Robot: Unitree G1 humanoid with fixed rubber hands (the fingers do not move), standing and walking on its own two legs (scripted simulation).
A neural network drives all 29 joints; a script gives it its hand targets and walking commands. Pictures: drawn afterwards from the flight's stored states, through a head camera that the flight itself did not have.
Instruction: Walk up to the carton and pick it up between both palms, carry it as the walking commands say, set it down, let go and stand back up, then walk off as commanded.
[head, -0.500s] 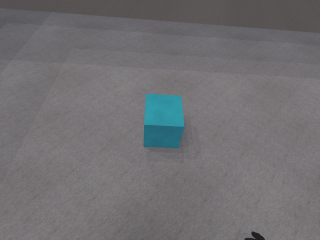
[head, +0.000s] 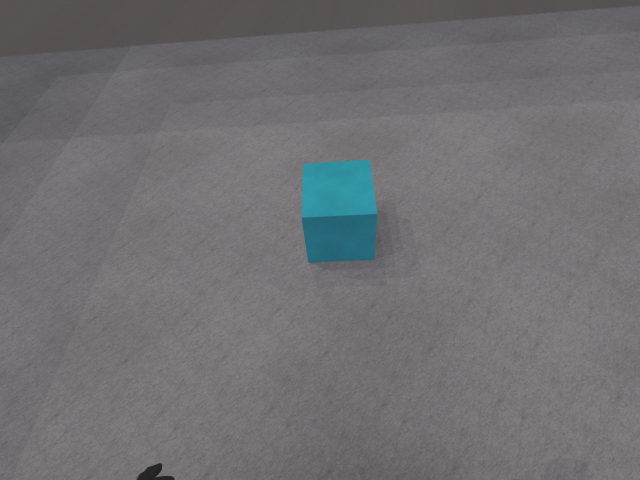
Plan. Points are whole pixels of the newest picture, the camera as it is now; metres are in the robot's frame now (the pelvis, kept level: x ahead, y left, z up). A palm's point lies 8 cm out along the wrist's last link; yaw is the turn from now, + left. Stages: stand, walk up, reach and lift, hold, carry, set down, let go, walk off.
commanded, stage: walk off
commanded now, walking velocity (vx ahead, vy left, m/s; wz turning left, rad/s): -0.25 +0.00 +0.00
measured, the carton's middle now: (338, 211) +1.15 -0.02 -0.65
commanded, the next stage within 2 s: stand in 1.82 s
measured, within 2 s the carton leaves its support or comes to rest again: neither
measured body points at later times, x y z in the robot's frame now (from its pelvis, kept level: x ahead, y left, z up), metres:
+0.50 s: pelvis -0.15 +0.04 +0.00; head -0.12 +0.07 +0.45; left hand -0.11 +0.32 -0.16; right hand -0.04 -0.23 -0.11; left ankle -0.10 +0.14 -0.74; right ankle -0.24 -0.11 -0.67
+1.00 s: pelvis -0.31 +0.01 +0.00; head -0.27 -0.02 +0.45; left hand -0.19 +0.27 -0.12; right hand -0.26 -0.27 -0.15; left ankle -0.39 +0.15 -0.68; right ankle -0.26 -0.10 -0.74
